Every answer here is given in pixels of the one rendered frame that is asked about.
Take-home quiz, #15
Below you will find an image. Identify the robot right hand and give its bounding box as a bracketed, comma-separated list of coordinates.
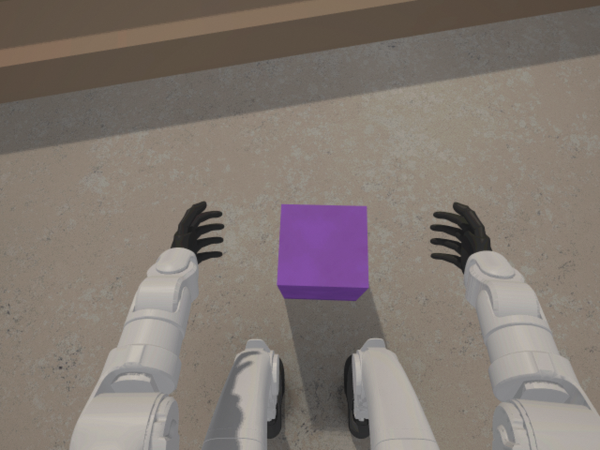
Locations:
[430, 202, 492, 275]

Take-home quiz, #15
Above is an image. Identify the robot right forearm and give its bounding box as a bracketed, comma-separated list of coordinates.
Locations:
[464, 250, 600, 419]

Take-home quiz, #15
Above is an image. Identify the robot right thigh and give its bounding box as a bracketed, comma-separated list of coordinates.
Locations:
[352, 347, 440, 450]

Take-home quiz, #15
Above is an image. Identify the robot left forearm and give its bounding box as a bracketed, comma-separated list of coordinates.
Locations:
[69, 247, 199, 450]

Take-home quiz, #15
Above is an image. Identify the right robot upper arm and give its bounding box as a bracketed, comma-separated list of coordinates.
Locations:
[492, 398, 600, 450]

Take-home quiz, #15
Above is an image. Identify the robot left hand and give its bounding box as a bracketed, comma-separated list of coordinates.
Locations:
[171, 202, 224, 264]

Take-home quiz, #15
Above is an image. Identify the left robot upper arm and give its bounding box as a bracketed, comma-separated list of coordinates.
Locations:
[73, 392, 180, 450]

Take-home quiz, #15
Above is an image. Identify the right robot foot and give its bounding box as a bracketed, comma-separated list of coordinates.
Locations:
[344, 355, 369, 439]

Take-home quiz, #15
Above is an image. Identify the carton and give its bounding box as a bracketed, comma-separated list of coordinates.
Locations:
[277, 204, 368, 301]

